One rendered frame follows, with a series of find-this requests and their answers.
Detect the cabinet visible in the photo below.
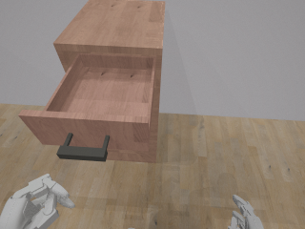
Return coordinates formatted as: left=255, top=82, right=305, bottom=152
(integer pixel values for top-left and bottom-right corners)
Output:
left=52, top=0, right=166, bottom=163

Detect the handle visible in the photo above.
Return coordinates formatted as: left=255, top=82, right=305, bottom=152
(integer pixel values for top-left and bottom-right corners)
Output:
left=56, top=133, right=110, bottom=162

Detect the robot right hand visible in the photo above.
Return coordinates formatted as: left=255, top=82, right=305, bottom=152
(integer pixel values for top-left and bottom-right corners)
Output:
left=228, top=195, right=264, bottom=229

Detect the robot left hand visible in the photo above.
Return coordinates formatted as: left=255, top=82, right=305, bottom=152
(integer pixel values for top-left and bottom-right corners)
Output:
left=0, top=174, right=75, bottom=229

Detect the drawer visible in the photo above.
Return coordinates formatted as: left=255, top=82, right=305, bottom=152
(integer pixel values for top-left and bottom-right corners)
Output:
left=18, top=52, right=156, bottom=152

